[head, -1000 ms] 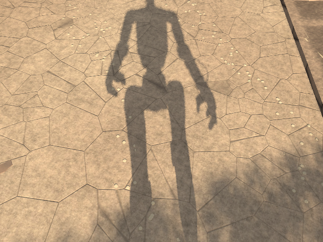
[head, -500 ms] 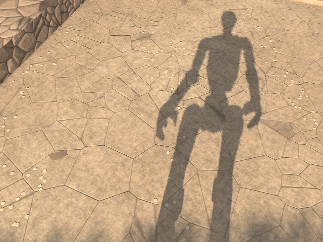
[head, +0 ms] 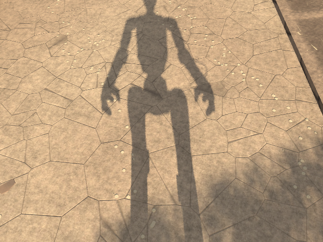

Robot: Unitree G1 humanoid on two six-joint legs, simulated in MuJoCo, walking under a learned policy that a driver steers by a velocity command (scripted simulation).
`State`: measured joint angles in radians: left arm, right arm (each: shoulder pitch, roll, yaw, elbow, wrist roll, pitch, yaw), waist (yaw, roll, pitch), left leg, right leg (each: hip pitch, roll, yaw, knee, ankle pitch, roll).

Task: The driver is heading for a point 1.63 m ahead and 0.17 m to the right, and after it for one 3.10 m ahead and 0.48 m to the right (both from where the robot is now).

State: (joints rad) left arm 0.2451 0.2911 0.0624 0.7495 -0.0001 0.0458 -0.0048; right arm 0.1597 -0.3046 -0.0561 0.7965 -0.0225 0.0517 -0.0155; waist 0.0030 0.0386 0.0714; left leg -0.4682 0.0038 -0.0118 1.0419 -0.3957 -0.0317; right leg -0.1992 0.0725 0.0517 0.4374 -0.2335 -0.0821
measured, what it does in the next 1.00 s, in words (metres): steps on the spot, turning right: left foot, then right foot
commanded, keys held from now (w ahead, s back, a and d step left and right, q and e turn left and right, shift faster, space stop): e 0.40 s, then no key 0.60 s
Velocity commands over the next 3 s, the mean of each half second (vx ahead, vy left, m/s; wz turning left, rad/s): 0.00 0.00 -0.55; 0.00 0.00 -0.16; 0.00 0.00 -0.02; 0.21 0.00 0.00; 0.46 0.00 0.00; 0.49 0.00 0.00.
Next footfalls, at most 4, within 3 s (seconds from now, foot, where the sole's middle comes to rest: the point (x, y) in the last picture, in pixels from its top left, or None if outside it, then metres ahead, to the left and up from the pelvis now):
0.34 left None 0.07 0.12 -0.78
0.74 right None -0.03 -0.07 -0.78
2.36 right None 0.41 -0.15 -0.78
2.90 left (202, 173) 0.76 -0.10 -0.78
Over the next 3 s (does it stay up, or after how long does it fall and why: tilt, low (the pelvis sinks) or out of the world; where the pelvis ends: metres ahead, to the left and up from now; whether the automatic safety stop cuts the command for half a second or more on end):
stays up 0.63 -0.12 -0.02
